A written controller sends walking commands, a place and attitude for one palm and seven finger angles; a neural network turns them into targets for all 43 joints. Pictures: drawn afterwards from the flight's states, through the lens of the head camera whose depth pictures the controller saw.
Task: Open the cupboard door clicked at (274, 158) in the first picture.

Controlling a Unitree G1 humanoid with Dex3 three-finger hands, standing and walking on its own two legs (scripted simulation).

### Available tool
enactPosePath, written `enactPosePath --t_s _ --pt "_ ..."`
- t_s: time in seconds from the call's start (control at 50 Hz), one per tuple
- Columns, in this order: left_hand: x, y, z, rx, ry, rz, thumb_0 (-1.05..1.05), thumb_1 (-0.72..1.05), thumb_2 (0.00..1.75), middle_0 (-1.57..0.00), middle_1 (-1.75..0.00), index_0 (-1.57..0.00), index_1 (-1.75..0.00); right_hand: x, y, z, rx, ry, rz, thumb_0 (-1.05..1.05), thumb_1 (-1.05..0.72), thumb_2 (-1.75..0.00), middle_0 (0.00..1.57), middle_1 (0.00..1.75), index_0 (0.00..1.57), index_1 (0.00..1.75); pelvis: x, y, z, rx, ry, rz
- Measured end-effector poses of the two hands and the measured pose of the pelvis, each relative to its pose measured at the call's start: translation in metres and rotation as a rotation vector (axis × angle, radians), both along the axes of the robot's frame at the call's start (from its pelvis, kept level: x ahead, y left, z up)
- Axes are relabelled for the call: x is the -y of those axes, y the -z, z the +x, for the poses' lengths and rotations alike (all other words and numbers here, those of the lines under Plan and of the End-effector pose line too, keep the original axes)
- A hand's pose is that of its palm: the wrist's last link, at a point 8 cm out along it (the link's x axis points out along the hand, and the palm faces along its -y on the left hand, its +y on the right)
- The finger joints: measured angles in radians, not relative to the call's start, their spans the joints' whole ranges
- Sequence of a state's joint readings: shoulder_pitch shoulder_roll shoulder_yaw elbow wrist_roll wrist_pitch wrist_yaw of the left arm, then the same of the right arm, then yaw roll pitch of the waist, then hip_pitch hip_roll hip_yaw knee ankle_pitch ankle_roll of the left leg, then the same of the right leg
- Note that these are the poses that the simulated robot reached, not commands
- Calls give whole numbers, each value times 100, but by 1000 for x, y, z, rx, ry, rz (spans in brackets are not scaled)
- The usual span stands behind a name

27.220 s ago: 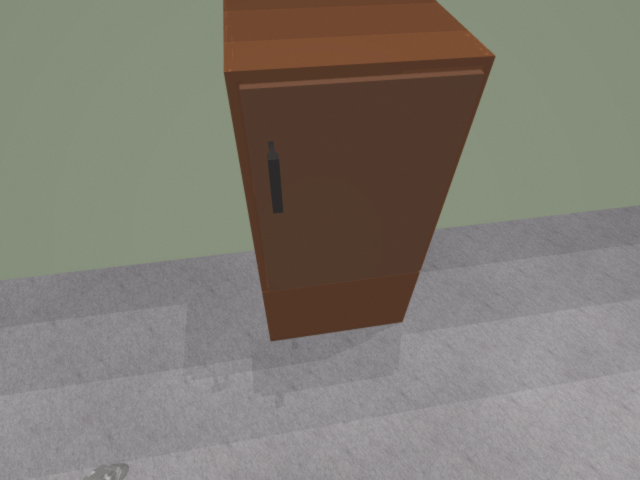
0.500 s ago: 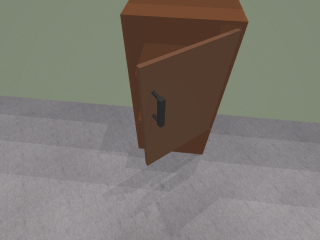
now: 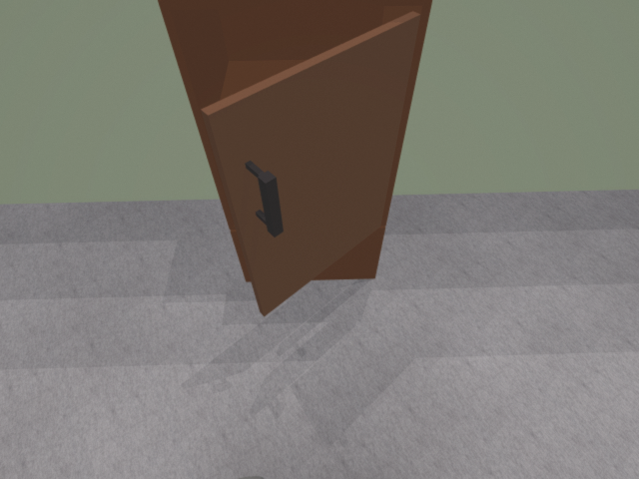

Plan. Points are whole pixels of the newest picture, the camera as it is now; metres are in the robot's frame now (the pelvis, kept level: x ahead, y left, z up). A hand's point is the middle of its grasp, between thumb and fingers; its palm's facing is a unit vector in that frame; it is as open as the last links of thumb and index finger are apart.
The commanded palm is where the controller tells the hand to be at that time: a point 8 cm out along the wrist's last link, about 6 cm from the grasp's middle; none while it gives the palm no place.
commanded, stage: walk to a spot facing it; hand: left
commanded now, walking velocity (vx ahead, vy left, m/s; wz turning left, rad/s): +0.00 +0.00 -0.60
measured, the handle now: (264, 199) +0.52 +0.14 +0.00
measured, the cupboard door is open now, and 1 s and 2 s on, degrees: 41 41 41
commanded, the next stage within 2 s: none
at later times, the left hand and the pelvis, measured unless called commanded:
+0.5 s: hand out of the picture +0.07 +0.21 -0.17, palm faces -0.15 -0.96 -0.22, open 7.4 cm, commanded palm none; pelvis +0.00 +0.02 +0.00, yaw -14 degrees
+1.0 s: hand (257, 431) +0.20 +0.11 -0.15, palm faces -0.55 -0.79 -0.28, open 7.4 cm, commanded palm none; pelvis -0.01 +0.00 +0.00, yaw -34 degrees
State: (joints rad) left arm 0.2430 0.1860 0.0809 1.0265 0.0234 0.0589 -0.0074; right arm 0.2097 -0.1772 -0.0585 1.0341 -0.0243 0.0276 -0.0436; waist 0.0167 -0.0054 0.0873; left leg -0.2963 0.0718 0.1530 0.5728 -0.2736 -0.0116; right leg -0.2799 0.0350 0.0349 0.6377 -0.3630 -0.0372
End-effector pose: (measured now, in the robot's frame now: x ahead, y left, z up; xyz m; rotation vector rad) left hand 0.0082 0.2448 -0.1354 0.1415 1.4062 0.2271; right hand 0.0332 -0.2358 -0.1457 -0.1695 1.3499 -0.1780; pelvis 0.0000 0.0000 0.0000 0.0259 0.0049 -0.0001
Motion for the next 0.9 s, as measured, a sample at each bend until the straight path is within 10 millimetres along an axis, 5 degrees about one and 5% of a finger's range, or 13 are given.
enactPosePath --t_s 0.1,0.24,0.38,0.5,0.68,0.9 --pt "2 -10 26 83 39 49 0 90 90 -20 -30 -20 -30 21 6 4 6 15 1 0 -91 -90 20 30 20 30 12 2 -2 3 15 -9" --pt "8 -21 36 75 114 54 0 90 90 -20 -30 -20 -30 34 -18 40 148 63 -18 0 -91 -90 20 30 20 30 14 -11 -5 -3 108 11" --pt "3 -18 45 58 184 21 0 90 90 -20 -30 -20 -30 27 -37 67 274 94 -38 0 -91 -90 20 30 20 30 1 -14 -6 -16 190 4" --pt "-18 -1 69 66 241 -13 0 90 90 -20 -30 -21 -30 9 -42 60 321 129 -83 0 -90 -90 20 30 20 30 -24 -4 -1 -43 249 -33" --pt "-20 -7 137 136 397 -36 1 91 90 -20 -30 -20 -30 -11 -41 -36 134 238 -101 0 -90 -90 21 30 20 30 -33 -12 -2 -24 366 -55" --pt "64 -13 210 248 682 -11 0 91 90 -20 -30 -20 -30 -2 -3 -165 -37 535 -53 0 -90 -90 21 30 20 30 -6 7 -10 -13 532 -33"
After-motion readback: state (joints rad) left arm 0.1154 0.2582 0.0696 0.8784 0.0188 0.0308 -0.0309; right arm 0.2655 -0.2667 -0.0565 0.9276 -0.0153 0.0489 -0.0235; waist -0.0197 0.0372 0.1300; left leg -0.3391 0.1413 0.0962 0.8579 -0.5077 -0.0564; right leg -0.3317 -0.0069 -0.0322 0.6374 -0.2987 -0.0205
